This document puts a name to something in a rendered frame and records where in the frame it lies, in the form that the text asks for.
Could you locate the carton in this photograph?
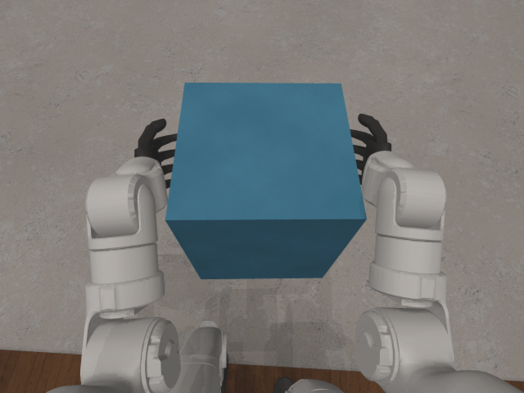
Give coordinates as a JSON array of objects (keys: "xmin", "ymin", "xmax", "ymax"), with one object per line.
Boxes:
[{"xmin": 165, "ymin": 83, "xmax": 367, "ymax": 279}]

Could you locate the robot left hand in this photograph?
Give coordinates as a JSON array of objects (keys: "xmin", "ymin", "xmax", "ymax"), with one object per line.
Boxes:
[{"xmin": 134, "ymin": 119, "xmax": 178, "ymax": 189}]

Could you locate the right robot upper arm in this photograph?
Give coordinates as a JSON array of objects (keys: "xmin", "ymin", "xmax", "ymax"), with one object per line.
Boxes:
[{"xmin": 355, "ymin": 307, "xmax": 524, "ymax": 393}]

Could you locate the robot right hand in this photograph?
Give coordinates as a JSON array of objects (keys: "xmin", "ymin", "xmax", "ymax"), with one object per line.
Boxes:
[{"xmin": 350, "ymin": 114, "xmax": 391, "ymax": 185}]

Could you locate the right robot foot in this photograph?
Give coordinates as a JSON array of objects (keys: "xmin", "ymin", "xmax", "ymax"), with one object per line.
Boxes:
[{"xmin": 273, "ymin": 377, "xmax": 294, "ymax": 393}]

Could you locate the left robot upper arm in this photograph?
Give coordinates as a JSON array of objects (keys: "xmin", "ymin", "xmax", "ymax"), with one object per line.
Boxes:
[{"xmin": 46, "ymin": 317, "xmax": 181, "ymax": 393}]

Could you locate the robot left forearm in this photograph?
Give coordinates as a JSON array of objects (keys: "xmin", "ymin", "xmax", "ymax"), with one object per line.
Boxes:
[{"xmin": 80, "ymin": 156, "xmax": 168, "ymax": 382}]

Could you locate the robot left thigh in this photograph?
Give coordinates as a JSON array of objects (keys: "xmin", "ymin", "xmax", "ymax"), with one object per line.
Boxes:
[{"xmin": 168, "ymin": 327, "xmax": 228, "ymax": 393}]

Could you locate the robot right forearm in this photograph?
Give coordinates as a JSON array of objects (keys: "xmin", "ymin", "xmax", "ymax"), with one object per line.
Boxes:
[{"xmin": 362, "ymin": 151, "xmax": 454, "ymax": 359}]

